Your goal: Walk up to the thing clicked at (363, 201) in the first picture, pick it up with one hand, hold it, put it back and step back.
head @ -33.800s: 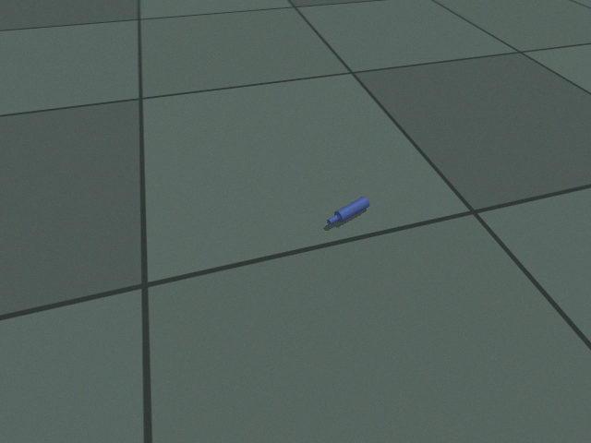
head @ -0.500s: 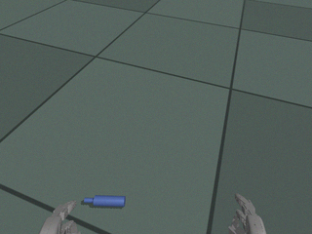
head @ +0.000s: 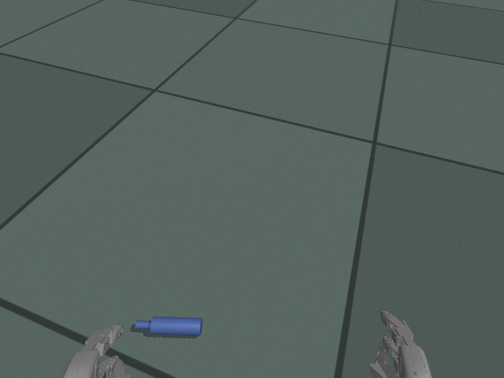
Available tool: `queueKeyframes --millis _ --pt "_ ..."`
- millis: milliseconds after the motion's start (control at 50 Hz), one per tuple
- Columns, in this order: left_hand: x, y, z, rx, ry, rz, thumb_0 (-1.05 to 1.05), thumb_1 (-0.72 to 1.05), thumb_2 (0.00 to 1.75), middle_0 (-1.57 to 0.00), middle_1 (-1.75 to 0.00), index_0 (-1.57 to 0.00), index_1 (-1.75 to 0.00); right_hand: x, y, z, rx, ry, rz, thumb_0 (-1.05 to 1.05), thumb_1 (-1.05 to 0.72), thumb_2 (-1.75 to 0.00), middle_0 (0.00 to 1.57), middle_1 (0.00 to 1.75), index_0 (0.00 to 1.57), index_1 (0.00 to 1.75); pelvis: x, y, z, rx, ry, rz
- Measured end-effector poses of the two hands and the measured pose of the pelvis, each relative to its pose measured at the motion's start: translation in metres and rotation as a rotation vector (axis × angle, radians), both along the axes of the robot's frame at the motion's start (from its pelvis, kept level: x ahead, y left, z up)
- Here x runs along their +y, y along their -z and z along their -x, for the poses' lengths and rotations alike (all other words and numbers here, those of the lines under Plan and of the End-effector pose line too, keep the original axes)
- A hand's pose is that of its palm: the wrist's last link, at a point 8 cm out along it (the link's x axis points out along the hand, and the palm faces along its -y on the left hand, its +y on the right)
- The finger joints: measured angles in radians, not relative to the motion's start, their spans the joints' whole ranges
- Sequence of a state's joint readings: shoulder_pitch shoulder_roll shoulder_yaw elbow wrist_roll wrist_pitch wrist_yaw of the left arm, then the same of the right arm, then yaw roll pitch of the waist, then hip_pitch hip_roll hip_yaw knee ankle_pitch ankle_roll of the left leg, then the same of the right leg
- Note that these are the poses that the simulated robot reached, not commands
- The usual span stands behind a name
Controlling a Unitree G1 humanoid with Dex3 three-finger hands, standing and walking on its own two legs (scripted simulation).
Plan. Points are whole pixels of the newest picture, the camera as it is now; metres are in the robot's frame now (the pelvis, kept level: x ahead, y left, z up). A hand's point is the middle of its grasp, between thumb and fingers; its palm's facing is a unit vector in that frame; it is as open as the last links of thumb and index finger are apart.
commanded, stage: home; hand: left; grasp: from above
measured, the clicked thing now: (168, 325) +0.46 +0.26 -0.69
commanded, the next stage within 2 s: stand in 0.64 s
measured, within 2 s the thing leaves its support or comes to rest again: neither
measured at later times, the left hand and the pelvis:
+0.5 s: hand out of the picture +0.16 +0.18 -0.04, palm faces +0.04 -0.98 -0.20, open 7.4 cm; pelvis +0.00 +0.00 +0.00, yaw +0 degrees
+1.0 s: hand out of the picture +0.11 +0.23 -0.10, palm faces +0.03 -0.94 -0.34, open 7.4 cm; pelvis -0.01 +0.00 +0.03, yaw +0 degrees
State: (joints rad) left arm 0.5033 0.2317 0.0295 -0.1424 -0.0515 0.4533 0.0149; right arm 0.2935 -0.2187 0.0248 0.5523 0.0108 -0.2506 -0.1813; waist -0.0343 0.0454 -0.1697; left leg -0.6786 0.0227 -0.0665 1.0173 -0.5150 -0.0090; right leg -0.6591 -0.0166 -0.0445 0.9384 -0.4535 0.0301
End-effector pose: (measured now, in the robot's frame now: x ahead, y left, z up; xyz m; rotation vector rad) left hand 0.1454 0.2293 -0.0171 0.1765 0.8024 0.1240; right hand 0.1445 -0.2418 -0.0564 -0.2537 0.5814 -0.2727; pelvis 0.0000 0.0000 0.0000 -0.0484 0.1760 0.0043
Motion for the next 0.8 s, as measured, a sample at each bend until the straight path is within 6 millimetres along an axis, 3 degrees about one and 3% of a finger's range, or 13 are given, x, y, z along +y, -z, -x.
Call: queueKeyframes --millis 740,800 --pt "0.0 0.0 0.003 -0.002 0.001 -0.002 0.01 0.91 0.9 -0.2 -0.29 -0.2 -0.3 0.0 0.0 0.002 -0.004 0.003 -0.005 0.02 -0.9 -0.9 0.2 0.3 0.21 0.3 0.0 0.002 0.003 -0.002 0.002 0.001" --pt "0.008 0.014 -0.001 -0.033 0.034 -0.073 0.01 0.9 0.9 -0.2 -0.29 -0.21 -0.3 -0.002 0.012 0.007 0.152 -0.102 0.036 0.01 -0.9 -0.9 0.2 0.3 0.2 0.3 0.0 -0.004 0.01 -0.075 0.003 -0.018"
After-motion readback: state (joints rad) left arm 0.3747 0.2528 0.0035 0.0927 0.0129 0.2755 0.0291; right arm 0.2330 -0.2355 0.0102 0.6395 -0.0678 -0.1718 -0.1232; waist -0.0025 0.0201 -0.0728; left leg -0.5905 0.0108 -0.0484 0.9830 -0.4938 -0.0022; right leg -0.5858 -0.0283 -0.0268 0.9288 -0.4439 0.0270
